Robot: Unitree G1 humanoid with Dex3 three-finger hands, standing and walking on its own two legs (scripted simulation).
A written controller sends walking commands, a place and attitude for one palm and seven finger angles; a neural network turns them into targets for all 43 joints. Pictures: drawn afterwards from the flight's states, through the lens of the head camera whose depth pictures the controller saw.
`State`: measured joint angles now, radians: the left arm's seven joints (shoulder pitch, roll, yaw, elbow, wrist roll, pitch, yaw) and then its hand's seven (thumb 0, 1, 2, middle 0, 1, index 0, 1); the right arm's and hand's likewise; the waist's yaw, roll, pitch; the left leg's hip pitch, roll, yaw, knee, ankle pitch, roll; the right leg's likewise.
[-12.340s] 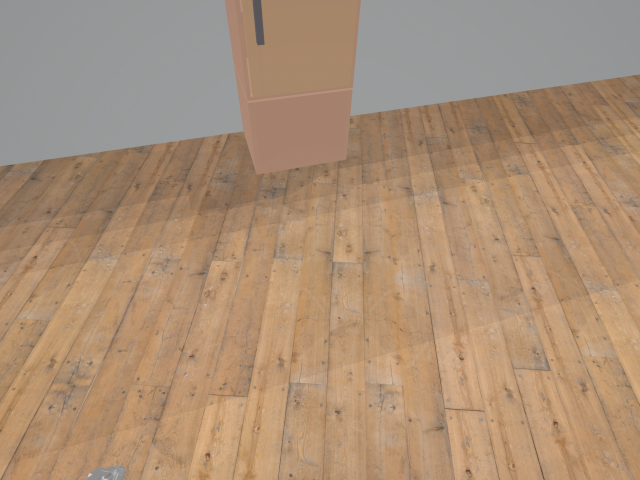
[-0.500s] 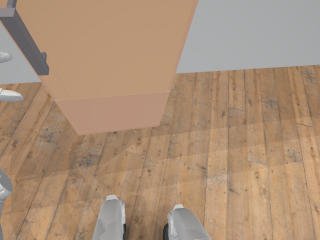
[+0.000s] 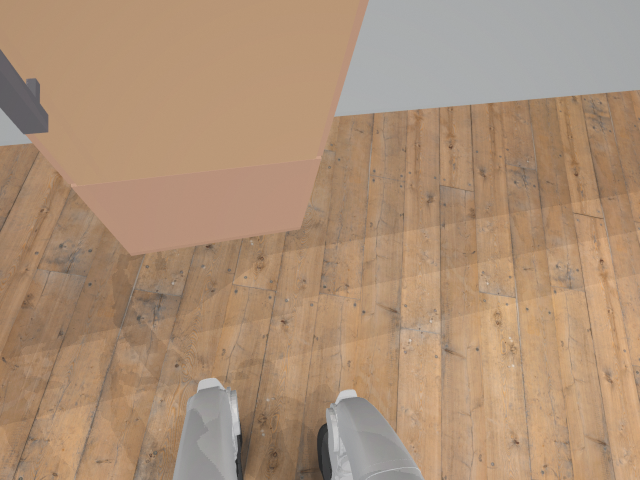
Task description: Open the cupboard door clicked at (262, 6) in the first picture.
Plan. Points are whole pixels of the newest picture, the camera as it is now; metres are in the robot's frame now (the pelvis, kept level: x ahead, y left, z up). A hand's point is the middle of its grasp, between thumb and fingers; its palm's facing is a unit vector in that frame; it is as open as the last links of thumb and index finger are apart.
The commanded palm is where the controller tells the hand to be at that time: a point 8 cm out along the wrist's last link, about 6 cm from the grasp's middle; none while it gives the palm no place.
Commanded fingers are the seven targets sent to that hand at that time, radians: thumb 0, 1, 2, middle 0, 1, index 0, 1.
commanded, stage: move the hooked fingers beside the handle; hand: left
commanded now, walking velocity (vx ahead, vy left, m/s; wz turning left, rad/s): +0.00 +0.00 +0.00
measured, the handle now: out of the picture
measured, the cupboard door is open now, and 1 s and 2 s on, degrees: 0 0 0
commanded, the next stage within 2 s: slide the fingers in behind the handle in 0.60 s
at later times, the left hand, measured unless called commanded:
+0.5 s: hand out of the picture +0.49 +0.36 +0.09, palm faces +0.19 -0.98 +0.01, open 14.0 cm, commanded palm +0.48 +0.38 +0.08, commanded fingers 0.00 -0.50 0.30 -0.30 -1.20 -0.30 -1.20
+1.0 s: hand out of the picture +0.49 +0.35 +0.09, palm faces +0.19 -0.98 +0.01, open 14.0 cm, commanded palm +0.49 +0.36 +0.08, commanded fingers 0.00 -0.50 0.30 -0.30 -1.20 -0.30 -1.20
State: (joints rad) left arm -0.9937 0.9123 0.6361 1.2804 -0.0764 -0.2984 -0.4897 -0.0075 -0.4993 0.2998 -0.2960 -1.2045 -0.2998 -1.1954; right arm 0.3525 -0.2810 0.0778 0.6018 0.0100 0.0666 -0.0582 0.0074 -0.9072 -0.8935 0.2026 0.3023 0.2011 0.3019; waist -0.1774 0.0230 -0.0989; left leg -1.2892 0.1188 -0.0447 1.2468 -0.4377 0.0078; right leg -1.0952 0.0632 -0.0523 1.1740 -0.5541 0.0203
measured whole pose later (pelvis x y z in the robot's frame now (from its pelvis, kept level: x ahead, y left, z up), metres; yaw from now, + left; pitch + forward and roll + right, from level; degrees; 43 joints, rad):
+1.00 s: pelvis +0.00 +0.00 +0.00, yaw +0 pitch +26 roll -7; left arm -0.97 0.86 0.59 1.26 -0.09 -0.31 -0.46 -0.01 -0.50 0.30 -0.30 -1.20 -0.30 -1.20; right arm 0.35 -0.28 0.07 0.61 0.01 0.07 -0.05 0.01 -0.91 -0.89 0.20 0.30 0.20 0.30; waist -0.17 0.02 -0.11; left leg -1.27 0.11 -0.05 1.24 -0.44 0.01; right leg -1.07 0.06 -0.06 1.17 -0.56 0.02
